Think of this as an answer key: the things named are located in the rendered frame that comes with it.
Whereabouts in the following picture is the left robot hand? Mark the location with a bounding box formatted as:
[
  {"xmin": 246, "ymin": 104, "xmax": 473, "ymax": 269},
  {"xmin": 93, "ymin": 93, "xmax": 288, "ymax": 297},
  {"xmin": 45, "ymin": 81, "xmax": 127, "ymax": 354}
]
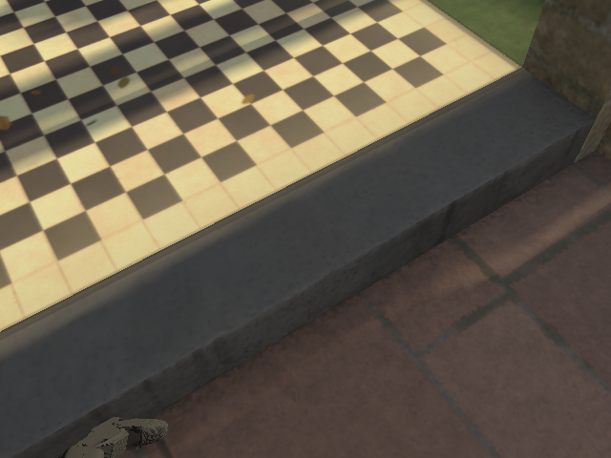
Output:
[{"xmin": 58, "ymin": 417, "xmax": 168, "ymax": 458}]

